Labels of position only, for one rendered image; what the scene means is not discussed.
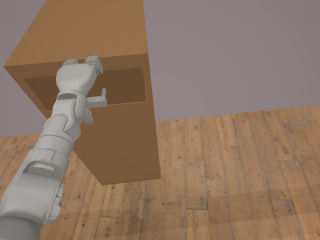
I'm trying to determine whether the left robot upper arm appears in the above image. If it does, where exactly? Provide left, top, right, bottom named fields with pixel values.
left=0, top=171, right=66, bottom=240

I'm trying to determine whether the drawer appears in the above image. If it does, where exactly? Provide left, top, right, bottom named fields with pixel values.
left=23, top=66, right=146, bottom=111

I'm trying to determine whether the handle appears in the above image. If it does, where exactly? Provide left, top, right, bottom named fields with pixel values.
left=86, top=88, right=107, bottom=108

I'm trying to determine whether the robot left hand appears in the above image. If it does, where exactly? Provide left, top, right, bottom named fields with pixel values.
left=56, top=55, right=103, bottom=125

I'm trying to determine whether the cabinet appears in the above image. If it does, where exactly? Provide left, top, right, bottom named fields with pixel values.
left=3, top=0, right=161, bottom=186

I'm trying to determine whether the robot left forearm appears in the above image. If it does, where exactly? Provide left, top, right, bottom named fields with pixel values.
left=0, top=90, right=87, bottom=216

